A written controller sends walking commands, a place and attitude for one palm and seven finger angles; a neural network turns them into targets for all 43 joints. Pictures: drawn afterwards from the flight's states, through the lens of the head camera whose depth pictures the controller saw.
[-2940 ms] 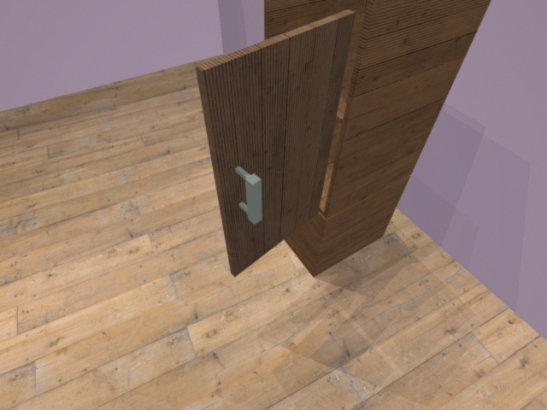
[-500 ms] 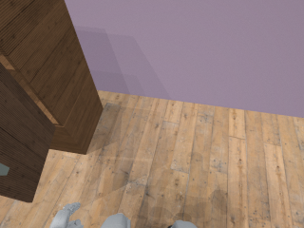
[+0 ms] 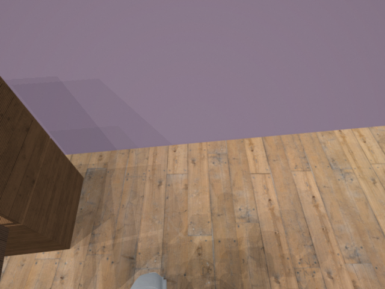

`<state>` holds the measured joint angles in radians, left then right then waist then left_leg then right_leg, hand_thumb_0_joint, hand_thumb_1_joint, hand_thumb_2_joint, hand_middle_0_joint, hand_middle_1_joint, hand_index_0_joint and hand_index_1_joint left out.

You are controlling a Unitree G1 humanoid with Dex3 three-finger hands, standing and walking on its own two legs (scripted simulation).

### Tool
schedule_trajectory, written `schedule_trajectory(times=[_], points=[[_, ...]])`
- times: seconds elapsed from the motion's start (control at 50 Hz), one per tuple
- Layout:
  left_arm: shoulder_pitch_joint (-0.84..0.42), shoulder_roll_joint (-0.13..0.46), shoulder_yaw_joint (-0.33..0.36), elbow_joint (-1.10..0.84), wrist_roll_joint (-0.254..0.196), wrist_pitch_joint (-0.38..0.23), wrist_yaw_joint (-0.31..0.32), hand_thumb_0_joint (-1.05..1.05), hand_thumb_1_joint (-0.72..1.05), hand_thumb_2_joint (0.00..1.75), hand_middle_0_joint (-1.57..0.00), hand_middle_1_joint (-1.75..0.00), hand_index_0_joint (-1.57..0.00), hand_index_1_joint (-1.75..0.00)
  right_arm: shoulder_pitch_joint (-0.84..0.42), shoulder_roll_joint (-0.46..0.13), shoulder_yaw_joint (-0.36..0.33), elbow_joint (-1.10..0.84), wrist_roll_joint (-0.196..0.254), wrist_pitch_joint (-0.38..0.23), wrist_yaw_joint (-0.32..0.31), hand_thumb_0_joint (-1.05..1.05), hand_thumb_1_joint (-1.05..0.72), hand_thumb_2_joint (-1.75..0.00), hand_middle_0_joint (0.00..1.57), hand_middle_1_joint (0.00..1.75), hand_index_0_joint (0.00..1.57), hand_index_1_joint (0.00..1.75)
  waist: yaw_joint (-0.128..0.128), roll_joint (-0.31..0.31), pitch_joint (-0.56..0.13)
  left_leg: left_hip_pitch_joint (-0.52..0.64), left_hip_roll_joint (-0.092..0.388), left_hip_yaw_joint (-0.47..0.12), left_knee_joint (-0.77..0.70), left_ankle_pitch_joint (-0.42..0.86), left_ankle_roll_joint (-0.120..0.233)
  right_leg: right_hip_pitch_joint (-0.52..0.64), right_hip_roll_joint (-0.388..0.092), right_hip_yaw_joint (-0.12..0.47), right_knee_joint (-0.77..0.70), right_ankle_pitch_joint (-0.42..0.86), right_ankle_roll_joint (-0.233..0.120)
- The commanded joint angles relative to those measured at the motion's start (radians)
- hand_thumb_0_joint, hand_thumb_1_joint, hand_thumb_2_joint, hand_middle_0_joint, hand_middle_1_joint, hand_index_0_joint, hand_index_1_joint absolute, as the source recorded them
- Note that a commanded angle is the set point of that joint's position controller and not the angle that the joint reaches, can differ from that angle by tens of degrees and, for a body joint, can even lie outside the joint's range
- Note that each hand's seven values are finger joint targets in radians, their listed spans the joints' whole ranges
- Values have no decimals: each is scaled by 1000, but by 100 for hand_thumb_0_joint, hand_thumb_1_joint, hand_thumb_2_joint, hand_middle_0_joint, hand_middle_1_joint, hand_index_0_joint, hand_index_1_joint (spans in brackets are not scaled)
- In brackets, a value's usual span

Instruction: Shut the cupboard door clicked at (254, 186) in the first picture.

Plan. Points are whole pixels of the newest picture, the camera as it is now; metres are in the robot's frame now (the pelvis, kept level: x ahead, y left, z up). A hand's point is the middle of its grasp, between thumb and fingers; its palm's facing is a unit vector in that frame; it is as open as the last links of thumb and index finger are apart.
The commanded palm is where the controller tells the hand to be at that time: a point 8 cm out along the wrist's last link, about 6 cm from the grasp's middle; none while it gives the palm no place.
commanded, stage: walk to a spot facing it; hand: left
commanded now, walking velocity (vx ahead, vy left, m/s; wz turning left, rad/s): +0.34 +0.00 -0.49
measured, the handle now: out of the picture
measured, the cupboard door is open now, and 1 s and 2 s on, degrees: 100 100 100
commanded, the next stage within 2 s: turn to face it in 0.92 s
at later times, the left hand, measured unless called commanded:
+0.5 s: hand (165, 191) +0.38 +0.10 -0.16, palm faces -0.28 -0.93 -0.25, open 7.4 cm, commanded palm none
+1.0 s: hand (180, 172) +0.46 +0.07 -0.19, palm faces -0.27 -0.95 -0.16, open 7.3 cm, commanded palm none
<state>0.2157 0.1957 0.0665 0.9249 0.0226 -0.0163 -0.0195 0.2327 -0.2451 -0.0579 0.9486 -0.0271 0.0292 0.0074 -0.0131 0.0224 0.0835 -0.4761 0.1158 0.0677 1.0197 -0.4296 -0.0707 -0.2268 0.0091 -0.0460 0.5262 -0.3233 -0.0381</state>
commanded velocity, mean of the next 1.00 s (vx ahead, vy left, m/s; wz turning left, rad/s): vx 0.34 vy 0.00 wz -0.21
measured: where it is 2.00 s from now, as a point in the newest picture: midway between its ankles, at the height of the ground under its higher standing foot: (243, 211)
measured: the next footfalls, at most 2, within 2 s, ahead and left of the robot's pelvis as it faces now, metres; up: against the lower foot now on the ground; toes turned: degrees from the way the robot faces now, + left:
left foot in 0.16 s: +0.17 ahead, +0.14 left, +0.00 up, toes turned +0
right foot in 0.48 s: +0.26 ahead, -0.18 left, +0.00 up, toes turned -23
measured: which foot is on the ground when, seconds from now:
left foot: up 0.00-0.14, down 0.16-0.48, up 0.50-0.86, down 0.88-1.00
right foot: down 0.00-0.16, up 0.18-0.46, down 0.48-0.88, up 0.90-1.00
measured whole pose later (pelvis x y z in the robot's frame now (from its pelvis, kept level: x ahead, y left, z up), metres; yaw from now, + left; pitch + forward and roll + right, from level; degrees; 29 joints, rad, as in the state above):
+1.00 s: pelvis +0.42 -0.11 -0.01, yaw -19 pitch -1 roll +0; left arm 0.30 0.19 0.06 1.11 0.02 -0.02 -0.02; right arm 0.18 -0.15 -0.03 0.99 -0.04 -0.08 0.00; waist 0.01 -0.04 0.06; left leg -0.34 0.06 0.17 0.59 -0.24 0.04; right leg -0.39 -0.03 -0.05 1.19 -0.41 -0.03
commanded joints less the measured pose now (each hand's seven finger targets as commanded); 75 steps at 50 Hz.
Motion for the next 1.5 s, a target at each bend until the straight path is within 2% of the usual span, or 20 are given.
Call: schedule_trajectory(times=[0.0, 0.1, 0.14, 0.16, 0.28, 0.38, 0.42, 0.44, 0.46, 0.5, 0.58, 0.74, 0.82, 0.86, 1.02, 1.16, 1.24, 1.44, 1.46, 1.48], points=[[40, 214, 52, -28, 4, -33, 8, 0, 90, 90, -20, -30, -20, -30, -92, -40, -11, -125, 4, -57, 10, 0, -90, -90, 20, 30, 20, 30, 27, -131, -55, -15, -32, 2, -227, 99, -2, 55, -231, 278, -252, 143, -159], [-6, 178, 49, -19, -3, -26, 0, 0, 90, 90, -20, -30, -20, -30, 70, -92, -18, -67, 4, -91, -12, 0, -90, -90, 20, 30, 20, 30, -63, -67, -97, 418, -59, 25, -559, 203, 26, -134, -129, 230, -59, 104, -83], [-9, 81, 18, -65, -11, -28, -16, 0, 90, 90, -20, -30, -20, -30, 317, -275, -56, -20, -21, -100, -34, 0, -90, -90, 20, 30, 20, 30, -152, 323, -213, 689, 398, -548, -750, -19, 215, -467, 53, 22, 542, -280, 12], [-64, 111, 26, -85, 0, -32, -19, 0, 90, 90, -20, -30, -20, -30, 295, -254, -43, -26, -18, -93, -34, 0, -90, -90, 20, 30, 20, 30, -141, 196, -144, 584, 442, -599, -793, -76, 273, -522, -16, 92, 685, -268, 1], [-88, 44, 13, -58, 7, 0, -51, 0, 90, 90, -20, -30, -20, -30, 118, -122, -9, -31, -13, -110, -31, 0, -90, -90, 20, 30, 20, 30, -17, 153, -62, 374, 241, -43, -788, 306, 170, -402, -128, 18, 473, -7, 39], [-108, 46, 11, -53, 10, -1, -49, 0, 90, 90, -20, -30, -20, -30, 112, -137, -20, -7, -14, -87, -17, 0, -90, -90, 20, 30, 20, 30, -7, 123, -47, 269, 204, 75, -728, 241, 141, -120, -51, -110, 150, 84, 29], [31, 100, 29, -8, 12, -7, -40, 0, 90, 90, -20, -30, -20, -30, 83, -131, -15, -6, -8, -78, -13, 0, -90, -90, 20, 30, 20, 30, 77, 27, -89, 168, 151, 124, -527, 278, 100, 138, -14, -120, 60, 84, 2], [183, 182, 50, 31, 15, -19, -26, 0, 90, 90, -20, -30, -20, -30, 57, -91, -5, -22, 5, -79, -2, 0, -90, -90, 20, 30, 20, 30, 157, -153, -165, -13, 71, 208, -255, 221, 59, 376, -150, 80, -43, -84, -63], [318, 315, 83, 65, 7, -24, -6, 0, 90, 90, -20, -30, -20, -30, 2, -26, 8, -74, 21, -80, 2, 0, -90, -90, 20, 30, 20, 30, 215, -433, -217, -244, -63, 168, 81, -217, 26, 487, -429, 550, -248, -150, -180], [198, 263, 61, 44, -8, -23, 14, 0, 90, 90, -20, -30, -20, -30, -71, -58, -7, -69, 12, -83, -3, 0, -90, -90, 20, 30, 20, 30, 150, -287, -113, -331, 18, -34, 267, -70, 37, 338, -413, 554, -311, -111, -208], [37, 135, 21, 24, -1, -50, 23, 0, 90, 90, -20, -30, -20, -30, 42, -8, 1, 26, -2, -62, 0, 0, -90, -90, 20, 30, 20, 30, 13, -143, -110, -81, 53, -15, -4, 70, 15, 121, -293, 177, -273, 304, -155], [116, 137, 15, 116, -3, -71, 19, 0, 90, 90, -20, -30, -20, -30, -89, 14, 1, -9, 4, -74, 24, 0, -90, -90, 20, 30, 20, 30, 30, -111, -26, -46, 0, 31, -349, 205, 38, 199, -272, 130, -286, 358, -140], [79, 133, 12, 118, -12, -67, 22, 0, 90, 90, -20, -30, -20, -30, 106, -49, -12, 61, -4, -92, 7, 0, -90, -90, 20, 30, 20, 30, -86, -4, -93, 347, -51, 51, -528, 292, 90, 69, -195, 25, 14, 517, -73], [125, 64, -7, 75, -20, -61, 10, 0, 90, 90, -20, -30, -20, -30, 345, -216, -46, 114, -21, -90, -15, 0, -90, -90, 20, 30, 20, 30, -135, 312, -247, 695, 358, -510, -696, 285, 291, -324, 26, -63, 611, -224, 8], [54, -1, -10, 86, 4, -11, -5, 0, 90, 90, -20, -30, -20, -30, 95, -43, -2, 71, -1, -105, -27, 0, -90, -90, 20, 30, 20, 30, 14, 81, -69, 223, 181, -71, -813, 368, 202, -246, -132, 10, 434, 36, 46], [61, 67, -1, 83, 0, -15, 13, 0, 90, 90, -20, -30, -20, -30, 48, -58, -6, 75, 12, -62, -23, 0, -90, -90, 20, 30, 20, 30, 52, 64, -72, 75, 63, -79, -621, 267, 138, 103, -79, -59, -10, 190, 77], [125, 211, 39, 72, 3, -16, 42, 0, 90, 90, -20, -30, -20, -30, 38, 7, -11, 23, 14, -22, -13, 0, -90, -90, 20, 30, 20, 30, 93, -350, -137, -79, -75, 7, 8, -217, 41, 159, -502, 308, -260, 270, -134], [-32, 166, 38, -11, -1, 2, 44, 0, 90, 90, -20, -30, -20, -30, 48, -1, -10, -12, 9, -6, 16, 0, -90, -90, 20, 30, 20, 30, -11, -129, -117, 215, -67, 77, -476, 194, 27, 6, -357, -140, 13, 365, 7], [-36, 146, 34, -31, -9, 11, 40, 0, 90, 90, -20, -30, -20, -30, 104, -67, -26, -8, 4, -14, 16, 0, -90, -90, 20, 30, 20, 30, -44, 30, -159, 341, -2, -16, -575, 362, 57, -88, -308, -172, 155, 225, 54], [-49, 87, 22, -76, -18, 19, 34, 0, 90, 90, -20, -30, -20, -30, 162, -187, -54, -17, -7, -21, 8, 0, -90, -90, 20, 30, 20, 30, -76, 349, -178, 436, 265, -403, -649, 702, 205, -326, -158, -183, 394, -270, 136]])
